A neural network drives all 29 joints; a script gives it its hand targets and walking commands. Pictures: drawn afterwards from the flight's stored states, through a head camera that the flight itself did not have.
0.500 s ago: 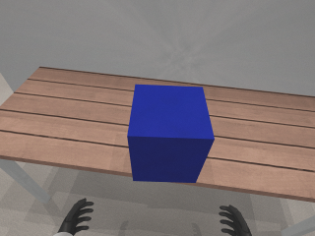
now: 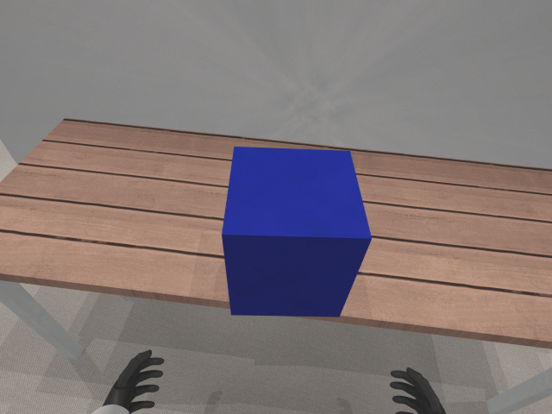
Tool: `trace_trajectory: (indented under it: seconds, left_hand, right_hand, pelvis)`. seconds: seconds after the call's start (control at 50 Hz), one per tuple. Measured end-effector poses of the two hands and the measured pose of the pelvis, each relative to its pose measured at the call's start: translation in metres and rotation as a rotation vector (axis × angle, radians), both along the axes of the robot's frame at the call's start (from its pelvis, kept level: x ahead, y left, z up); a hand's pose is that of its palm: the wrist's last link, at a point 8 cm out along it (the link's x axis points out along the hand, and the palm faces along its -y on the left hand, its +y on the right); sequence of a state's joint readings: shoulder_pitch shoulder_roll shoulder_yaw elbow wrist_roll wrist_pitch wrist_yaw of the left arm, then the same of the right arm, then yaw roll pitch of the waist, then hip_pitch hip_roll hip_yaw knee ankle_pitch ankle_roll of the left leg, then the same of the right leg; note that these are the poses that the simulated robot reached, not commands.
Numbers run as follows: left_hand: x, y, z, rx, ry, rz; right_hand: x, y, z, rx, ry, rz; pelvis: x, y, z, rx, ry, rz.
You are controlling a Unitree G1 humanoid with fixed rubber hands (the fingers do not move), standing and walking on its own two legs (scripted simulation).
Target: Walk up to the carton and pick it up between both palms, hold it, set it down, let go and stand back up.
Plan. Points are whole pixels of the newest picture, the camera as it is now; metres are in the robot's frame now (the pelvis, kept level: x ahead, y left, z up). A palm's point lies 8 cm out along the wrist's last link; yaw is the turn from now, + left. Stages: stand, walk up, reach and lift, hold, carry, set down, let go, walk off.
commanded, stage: let go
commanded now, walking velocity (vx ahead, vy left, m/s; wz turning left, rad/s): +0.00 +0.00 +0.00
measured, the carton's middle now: (288, 235) +0.44 -0.01 -0.02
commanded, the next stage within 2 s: stand in 0.10 s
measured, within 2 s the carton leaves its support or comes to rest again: neither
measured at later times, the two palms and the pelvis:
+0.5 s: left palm out of the picture +0.03 +0.26 -0.13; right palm out of the picture +0.07 -0.23 -0.13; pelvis -0.01 +0.00 -0.01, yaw +7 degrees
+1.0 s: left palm out of the picture -0.06 +0.23 -0.15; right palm out of the picture +0.02 -0.22 -0.14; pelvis -0.01 +0.00 -0.01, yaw +10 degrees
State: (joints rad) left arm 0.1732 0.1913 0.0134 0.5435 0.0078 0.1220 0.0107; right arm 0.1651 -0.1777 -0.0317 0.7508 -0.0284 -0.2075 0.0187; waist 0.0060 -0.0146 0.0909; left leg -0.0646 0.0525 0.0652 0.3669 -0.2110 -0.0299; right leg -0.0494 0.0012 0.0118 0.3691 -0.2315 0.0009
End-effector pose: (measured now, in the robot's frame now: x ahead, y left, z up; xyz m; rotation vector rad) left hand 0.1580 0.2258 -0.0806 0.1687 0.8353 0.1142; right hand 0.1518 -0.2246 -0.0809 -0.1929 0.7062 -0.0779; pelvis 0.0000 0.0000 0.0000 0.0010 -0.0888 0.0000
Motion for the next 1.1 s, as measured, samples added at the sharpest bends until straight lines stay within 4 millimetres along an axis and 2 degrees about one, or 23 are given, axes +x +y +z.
trace_trajectory:
  seconds: [0.16,0.24,0.3,0.4,0.54,0.68,0.82,0.92,1.1]
  left_hand:
    - [-0.003,-0.002,0.003,-0.025,-0.029,0.009]
    - [-0.015,0.010,-0.006,0.007,-0.031,0.012]
    - [-0.036,0.021,-0.018,0.016,0.014,0.049]
    - [-0.084,0.029,-0.037,0.016,0.145,0.112]
    - [-0.136,0.032,-0.048,0.012,0.252,0.201]
    - [-0.172,0.025,-0.057,-0.011,0.332,0.265]
    - [-0.199,0.015,-0.061,-0.030,0.399,0.297]
    - [-0.213,0.009,-0.065,-0.043,0.445,0.317]
    - [-0.227,-0.007,-0.071,-0.081,0.506,0.334]
  right_hand:
    - [0.000,0.003,0.003,-0.005,-0.020,0.000]
    - [-0.021,-0.003,-0.014,-0.031,0.162,-0.005]
    - [-0.042,-0.007,-0.024,-0.042,0.275,-0.006]
    - [-0.070,-0.011,-0.036,-0.044,0.373,-0.013]
    - [-0.082,-0.003,-0.046,-0.029,0.410,-0.003]
    - [-0.088,0.003,-0.049,-0.026,0.434,0.005]
    - [-0.108,0.001,-0.054,-0.030,0.504,-0.002]
    - [-0.121,0.001,-0.058,-0.031,0.551,-0.011]
    - [-0.132,0.008,-0.061,-0.022,0.601,-0.012]
  pelvis:
    - [-0.004,0.003,-0.002,0.000,0.009,0.006]
    - [-0.005,0.002,-0.004,-0.007,0.055,0.054]
    - [-0.007,0.001,-0.005,-0.010,0.074,0.062]
    - [-0.007,0.002,-0.007,-0.017,0.091,0.094]
    - [-0.008,0.004,-0.009,-0.024,0.092,0.126]
    - [-0.008,0.003,-0.007,-0.026,0.095,0.148]
    - [-0.010,0.002,-0.006,-0.025,0.093,0.160]
    - [-0.009,0.001,-0.006,-0.024,0.088,0.166]
    - [-0.009,0.000,-0.006,-0.023,0.082,0.178]
